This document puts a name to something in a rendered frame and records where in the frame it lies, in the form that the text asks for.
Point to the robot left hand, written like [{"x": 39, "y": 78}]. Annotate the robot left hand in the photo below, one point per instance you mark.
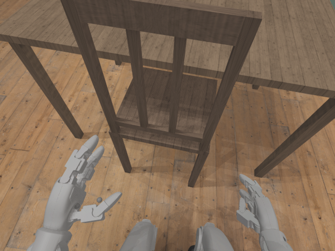
[{"x": 68, "y": 190}]

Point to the table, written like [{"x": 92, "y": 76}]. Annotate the table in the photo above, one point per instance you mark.
[{"x": 293, "y": 49}]

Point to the right robot thigh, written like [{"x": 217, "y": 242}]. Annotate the right robot thigh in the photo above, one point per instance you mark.
[{"x": 209, "y": 238}]

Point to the chair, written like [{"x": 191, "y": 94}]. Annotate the chair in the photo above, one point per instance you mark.
[{"x": 168, "y": 109}]

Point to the robot left forearm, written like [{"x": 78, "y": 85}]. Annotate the robot left forearm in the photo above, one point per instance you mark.
[{"x": 50, "y": 240}]

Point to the robot right forearm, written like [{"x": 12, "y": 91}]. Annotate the robot right forearm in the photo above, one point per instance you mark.
[{"x": 273, "y": 240}]

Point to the robot right hand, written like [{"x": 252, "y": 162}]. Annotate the robot right hand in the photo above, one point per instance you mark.
[{"x": 261, "y": 215}]

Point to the robot thigh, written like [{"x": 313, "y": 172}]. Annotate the robot thigh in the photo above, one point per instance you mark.
[
  {"x": 141, "y": 238},
  {"x": 209, "y": 238}
]

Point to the left robot thigh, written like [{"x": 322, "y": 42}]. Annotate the left robot thigh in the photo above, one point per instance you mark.
[{"x": 141, "y": 238}]

